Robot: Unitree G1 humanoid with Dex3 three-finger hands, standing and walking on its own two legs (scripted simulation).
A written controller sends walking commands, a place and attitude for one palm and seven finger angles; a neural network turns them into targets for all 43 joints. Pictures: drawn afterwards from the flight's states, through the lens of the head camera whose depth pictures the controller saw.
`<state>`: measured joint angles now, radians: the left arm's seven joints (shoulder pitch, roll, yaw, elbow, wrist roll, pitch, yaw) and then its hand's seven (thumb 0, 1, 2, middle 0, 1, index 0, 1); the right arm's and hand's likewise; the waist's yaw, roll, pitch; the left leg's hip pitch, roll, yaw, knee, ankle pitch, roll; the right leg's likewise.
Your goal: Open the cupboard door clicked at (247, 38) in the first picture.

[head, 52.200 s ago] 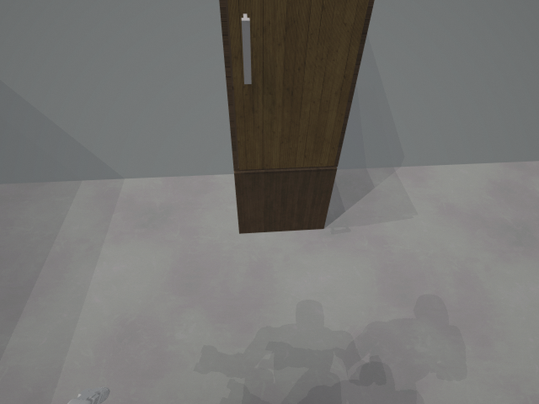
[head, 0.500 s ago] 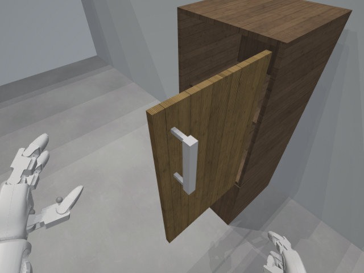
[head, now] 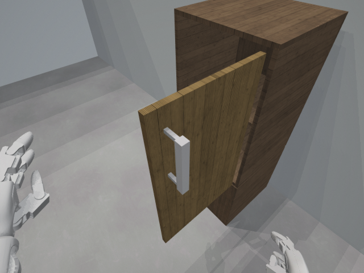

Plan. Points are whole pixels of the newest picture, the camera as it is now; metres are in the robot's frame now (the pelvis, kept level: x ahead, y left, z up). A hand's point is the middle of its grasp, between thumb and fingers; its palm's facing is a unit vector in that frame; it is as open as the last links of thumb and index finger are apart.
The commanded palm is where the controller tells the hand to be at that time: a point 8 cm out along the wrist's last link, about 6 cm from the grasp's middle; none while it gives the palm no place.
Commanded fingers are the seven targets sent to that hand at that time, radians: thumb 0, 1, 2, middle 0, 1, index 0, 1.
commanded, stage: draw the hand back to the body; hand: left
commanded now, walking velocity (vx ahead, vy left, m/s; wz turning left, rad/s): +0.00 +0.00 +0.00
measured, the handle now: (176, 162) +0.32 +0.06 +0.10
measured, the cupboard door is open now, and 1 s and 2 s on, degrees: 91 91 91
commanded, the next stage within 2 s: step back with the hand held close in 0.02 s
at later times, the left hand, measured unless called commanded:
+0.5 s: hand (51, 200) +0.19 +0.25 +0.14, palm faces +0.30 -0.82 -0.49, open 7.4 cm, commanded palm +0.13 +0.30 +0.17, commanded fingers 0.00 0.90 0.90 -0.20 -0.30 -0.20 -0.30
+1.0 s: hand out of the picture +0.07 +0.30 +0.15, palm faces +0.44 -0.79 -0.42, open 7.4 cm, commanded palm +0.01 +0.34 +0.17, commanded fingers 0.00 0.90 0.90 -0.20 -0.30 -0.20 -0.30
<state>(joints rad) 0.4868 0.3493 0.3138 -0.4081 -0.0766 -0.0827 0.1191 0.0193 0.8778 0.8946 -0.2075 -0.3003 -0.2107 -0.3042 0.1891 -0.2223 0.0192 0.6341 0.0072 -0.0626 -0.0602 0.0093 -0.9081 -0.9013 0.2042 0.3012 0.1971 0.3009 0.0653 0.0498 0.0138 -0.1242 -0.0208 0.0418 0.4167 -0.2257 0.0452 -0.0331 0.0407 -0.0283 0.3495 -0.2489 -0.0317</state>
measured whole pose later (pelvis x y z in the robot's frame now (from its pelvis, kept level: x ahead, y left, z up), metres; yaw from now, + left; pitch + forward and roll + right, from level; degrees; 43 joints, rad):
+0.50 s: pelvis -0.03 +0.01 +0.00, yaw -3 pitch +0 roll -1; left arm 0.56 0.42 0.37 -0.47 -0.06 -0.12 0.11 0.02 0.89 0.90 -0.21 -0.30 -0.21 -0.30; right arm 0.16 -0.24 -0.02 0.56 0.03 0.03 -0.07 0.01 -0.91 -0.90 0.20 0.30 0.20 0.30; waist 0.01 0.03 0.04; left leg -0.27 0.00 0.08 0.48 -0.21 0.05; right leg -0.20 0.05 0.01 0.43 -0.23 -0.02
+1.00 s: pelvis -0.12 +0.04 -0.02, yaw +1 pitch -1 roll -2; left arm 0.54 0.37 0.39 -0.54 -0.03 -0.20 0.16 0.02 0.89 0.90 -0.21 -0.30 -0.21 -0.30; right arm 0.22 -0.20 0.00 0.61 0.00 -0.05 -0.05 0.01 -0.91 -0.90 0.21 0.30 0.20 0.30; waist 0.03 0.00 0.04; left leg -0.47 -0.03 0.03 0.76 -0.35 0.02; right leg -0.33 0.02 0.03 0.58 -0.23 0.02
